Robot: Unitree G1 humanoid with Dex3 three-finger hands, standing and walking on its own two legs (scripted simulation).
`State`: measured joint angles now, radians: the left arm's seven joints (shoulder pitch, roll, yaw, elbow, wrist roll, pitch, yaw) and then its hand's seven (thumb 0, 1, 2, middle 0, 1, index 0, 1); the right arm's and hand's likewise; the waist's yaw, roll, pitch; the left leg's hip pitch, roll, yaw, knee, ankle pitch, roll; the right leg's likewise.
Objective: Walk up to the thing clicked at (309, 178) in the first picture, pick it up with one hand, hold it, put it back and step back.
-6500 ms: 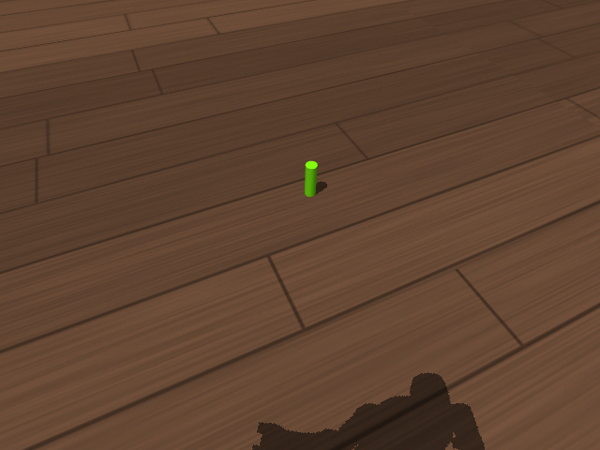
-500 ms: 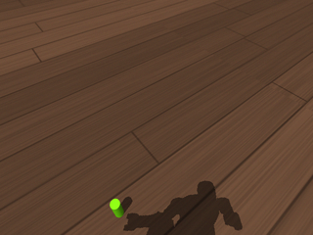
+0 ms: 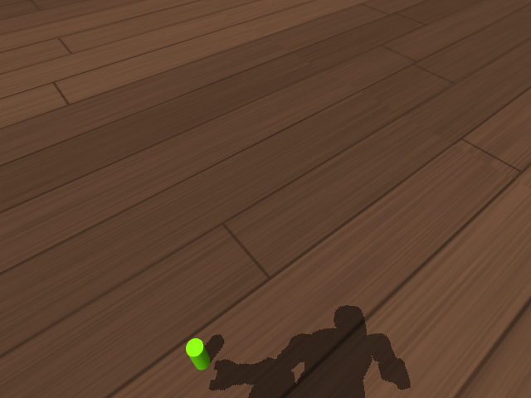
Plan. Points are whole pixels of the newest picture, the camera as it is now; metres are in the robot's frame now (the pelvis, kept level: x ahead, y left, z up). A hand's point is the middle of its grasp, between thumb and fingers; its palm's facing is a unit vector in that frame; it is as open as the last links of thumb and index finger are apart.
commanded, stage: stand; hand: left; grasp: from the side
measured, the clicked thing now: (198, 354) +0.35 +0.22 -0.70
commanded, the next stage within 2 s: go down in 0.68 s
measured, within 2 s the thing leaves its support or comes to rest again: neither
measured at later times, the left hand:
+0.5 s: hand out of the picture +0.08 +0.25 -0.16, palm faces -0.02 -0.94 -0.34, open 7.4 cm
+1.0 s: hand out of the picture +0.15 +0.26 -0.16, palm faces +0.04 -0.94 -0.33, open 10.4 cm
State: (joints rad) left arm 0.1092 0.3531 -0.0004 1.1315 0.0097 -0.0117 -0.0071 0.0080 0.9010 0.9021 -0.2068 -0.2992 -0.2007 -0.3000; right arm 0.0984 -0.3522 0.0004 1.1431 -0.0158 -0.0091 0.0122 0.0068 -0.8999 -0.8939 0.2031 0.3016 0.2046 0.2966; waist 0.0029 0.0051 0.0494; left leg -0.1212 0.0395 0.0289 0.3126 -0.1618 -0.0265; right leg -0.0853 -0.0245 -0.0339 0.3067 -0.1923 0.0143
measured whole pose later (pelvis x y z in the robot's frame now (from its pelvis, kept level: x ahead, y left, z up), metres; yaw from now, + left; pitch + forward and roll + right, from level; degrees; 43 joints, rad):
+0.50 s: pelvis +0.00 +0.00 +0.00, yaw +0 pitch -2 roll +0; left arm 0.11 0.35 0.00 1.13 0.01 -0.01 -0.01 0.01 0.90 0.90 -0.21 -0.30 -0.20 -0.30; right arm 0.10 -0.35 0.00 1.14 -0.02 -0.01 0.01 0.01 -0.90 -0.89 0.20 0.30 0.20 0.30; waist 0.00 0.00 0.05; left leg -0.12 0.04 0.03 0.31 -0.17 -0.03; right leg -0.08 -0.03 -0.04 0.30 -0.19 0.02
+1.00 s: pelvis -0.01 +0.00 -0.02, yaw +0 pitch +5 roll +0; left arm -0.06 0.34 0.16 1.06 0.07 -0.02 -0.03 0.01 0.55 0.56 -0.10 -0.14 -0.10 -0.14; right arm 0.20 -0.27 -0.03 0.82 0.02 -0.04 -0.02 0.01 -0.94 -0.90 0.20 0.30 0.20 0.30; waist -0.01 -0.01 0.03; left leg -0.39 0.04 0.02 0.54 -0.24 -0.02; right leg -0.35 -0.03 -0.04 0.53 -0.27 0.01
